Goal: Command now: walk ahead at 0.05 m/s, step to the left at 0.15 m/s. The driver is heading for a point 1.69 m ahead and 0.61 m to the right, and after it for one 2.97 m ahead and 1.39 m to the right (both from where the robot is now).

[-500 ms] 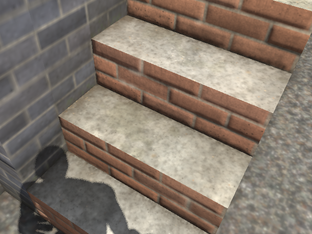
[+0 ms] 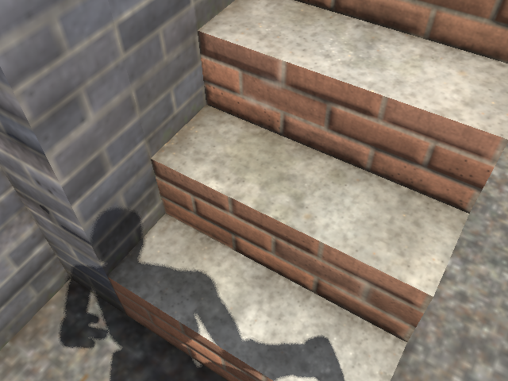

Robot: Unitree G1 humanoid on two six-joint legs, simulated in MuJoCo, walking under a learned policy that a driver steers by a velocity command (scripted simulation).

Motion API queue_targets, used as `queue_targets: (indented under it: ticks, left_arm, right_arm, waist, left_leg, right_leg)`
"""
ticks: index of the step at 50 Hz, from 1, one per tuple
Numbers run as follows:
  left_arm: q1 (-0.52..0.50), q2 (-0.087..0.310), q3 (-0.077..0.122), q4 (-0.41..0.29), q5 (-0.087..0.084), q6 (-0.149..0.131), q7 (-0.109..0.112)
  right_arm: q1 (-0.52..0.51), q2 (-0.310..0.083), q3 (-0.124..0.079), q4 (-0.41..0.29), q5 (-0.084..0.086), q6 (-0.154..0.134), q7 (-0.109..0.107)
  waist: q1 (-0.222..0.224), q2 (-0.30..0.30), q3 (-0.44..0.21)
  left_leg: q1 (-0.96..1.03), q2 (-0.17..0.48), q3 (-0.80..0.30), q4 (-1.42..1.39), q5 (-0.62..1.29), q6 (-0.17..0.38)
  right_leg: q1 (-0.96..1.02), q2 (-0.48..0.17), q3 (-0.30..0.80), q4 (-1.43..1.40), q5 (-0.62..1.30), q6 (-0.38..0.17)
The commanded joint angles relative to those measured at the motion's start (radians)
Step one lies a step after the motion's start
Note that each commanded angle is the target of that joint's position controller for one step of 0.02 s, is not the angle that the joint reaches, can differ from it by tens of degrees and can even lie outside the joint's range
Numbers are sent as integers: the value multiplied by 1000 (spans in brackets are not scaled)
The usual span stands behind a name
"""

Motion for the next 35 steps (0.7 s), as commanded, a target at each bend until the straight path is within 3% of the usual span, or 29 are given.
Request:
queue_targets:
  ticks: [1,3,4,5,6,7,8,9,11,13,16,17,18,19,21,22,23,24,25,26,29,35]
  left_arm:
    - [-15,205,55,-63,-16,15,1]
    - [34,154,38,-41,-15,15,-5]
    - [56,89,21,-39,8,8,-10]
    - [-21,9,-8,-113,39,-9,-9]
    - [-110,83,12,-121,10,-24,-2]
    - [-118,119,23,-113,-10,-32,-6]
    - [-103,114,24,-90,-6,-35,-9]
    - [-112,106,22,-83,9,-34,-7]
    - [-96,78,10,-71,10,-36,-5]
    - [-81,46,-10,-59,4,-38,-4]
    - [-106,47,-27,-60,-4,-43,-7]
    - [-157,33,-31,-51,8,-15,-21]
    - [-136,34,-30,-52,14,6,-22]
    - [-105,43,-28,-46,18,19,-26]
    - [-71,50,-26,-30,17,20,-36]
    - [-98,86,-20,-29,27,20,-36]
    - [-128,121,-14,-41,30,24,-31]
    - [-136,134,-5,-24,12,25,-33]
    - [-144,77,-18,-37,6,22,-35]
    - [-139,53,-26,-26,13,16,-37]
    - [-133,62,-22,-7,23,-3,-35]
    - [-143,76,-18,12,18,-8,-32]
  right_arm:
    - [-13,-39,5,-84,12,-26,-3]
    - [65,-83,-16,-56,11,-28,-4]
    - [122,-124,-28,-49,6,-27,-5]
    - [150,-246,-51,-45,-31,-25,-12]
    - [183,-187,-38,-52,-49,-38,-11]
    - [152,-148,-27,-43,-42,-50,-14]
    - [96,-130,-25,-43,-22,-56,-20]
    - [30,-113,-21,-50,-5,-56,-29]
    - [-7,-99,-15,-55,-6,-51,-42]
    - [-22,-72,-8,-62,-14,-45,-48]
    - [13,-71,-6,-57,-11,-30,-50]
    - [-54,-21,14,-91,-20,-72,-48]
    - [-59,-65,2,-78,-11,-91,-44]
    - [-58,-78,-4,-59,-5,-101,-38]
    - [-88,-52,6,-42,5,-100,-27]
    - [-55,-44,12,-34,1,-105,-21]
    - [-29,-36,18,-27,-16,-114,-14]
    - [-13,-58,11,-28,-29,-117,-8]
    - [-68,-69,12,-26,-38,-118,-6]
    - [-91,-50,15,-27,-31,-119,-6]
    - [-98,-40,16,-28,-20,-116,-8]
    - [-128,-42,16,-23,-18,-112,-1]
  waist:
    - [16,-217,-61]
    - [-15,-180,-59]
    - [-22,-42,-97]
    - [-13,320,-98]
    - [-77,290,-116]
    - [-59,229,-91]
    - [-29,161,-77]
    - [-9,131,-59]
    - [13,105,-66]
    - [10,109,-63]
    - [-34,120,-60]
    - [-52,-6,-65]
    - [-34,4,-107]
    - [-25,29,-137]
    - [14,32,-148]
    - [-10,11,-141]
    - [-35,-27,-118]
    - [-62,-93,-82]
    - [-19,-45,-54]
    - [-15,-36,-49]
    - [-23,-27,-60]
    - [-19,-4,-80]
  left_leg:
    - [80,-34,98,-271,100,31]
    - [250,-74,118,-446,198,85]
    - [380,30,-6,-473,345,125]
    - [382,240,-298,-512,461,305]
    - [320,274,-367,-587,387,417]
    - [319,260,-328,-584,320,404]
    - [321,213,-258,-563,286,356]
    - [305,188,-217,-547,328,324]
    - [243,156,-159,-540,443,320]
    - [213,130,-126,-542,410,329]
    - [232,154,-166,-532,387,362]
    - [258,281,-291,-537,608,353]
    - [310,300,-301,-514,746,351]
    - [338,285,-288,-495,779,347]
    - [284,195,-206,-473,628,300]
    - [229,148,-186,-491,487,253]
    - [163,101,-159,-502,335,208]
    - [160,54,-113,-539,228,163]
    - [167,37,-98,-519,208,145]
    - [174,32,-85,-511,235,141]
    - [227,37,-80,-491,356,161]
    - [269,46,-86,-495,399,174]
  right_leg:
    - [65,-192,157,-98,273,-218]
    - [-14,-135,115,-9,189,-155]
    - [-110,-54,33,160,29,-94]
    - [-352,101,-78,371,-349,-16]
    - [-354,73,9,616,-463,-9]
    - [-403,62,39,701,-425,-22]
    - [-411,42,28,709,-362,-31]
    - [-407,27,20,696,-292,-30]
    - [-334,39,-14,665,-211,-30]
    - [-257,52,-34,518,-183,-35]
    - [-178,74,-34,319,-208,-54]
    - [-165,23,71,244,-129,-35]
    - [-137,21,90,207,-116,-25]
    - [-97,20,102,147,-106,-21]
    - [61,38,79,-72,61,-39]
    - [141,22,98,-74,185,-46]
    - [185,-19,146,-52,264,-68]
    - [118,-10,150,-24,192,-109]
    - [94,-3,151,-46,145,-117]
    - [83,-3,155,-60,124,-109]
    - [61,4,155,-72,142,-89]
    - [57,8,151,-82,135,-77]
Keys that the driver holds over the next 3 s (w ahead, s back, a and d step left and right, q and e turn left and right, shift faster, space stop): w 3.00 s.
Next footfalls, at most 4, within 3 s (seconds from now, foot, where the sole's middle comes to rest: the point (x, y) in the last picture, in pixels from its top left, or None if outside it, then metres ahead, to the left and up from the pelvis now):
0.08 left None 0.05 0.17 -0.78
0.44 right None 0.05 -0.01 -0.78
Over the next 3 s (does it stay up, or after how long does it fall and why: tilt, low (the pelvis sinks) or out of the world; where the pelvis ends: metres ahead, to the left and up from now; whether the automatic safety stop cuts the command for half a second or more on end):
stays up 0.01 0.12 0.01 its command is cut before an obstacle from the start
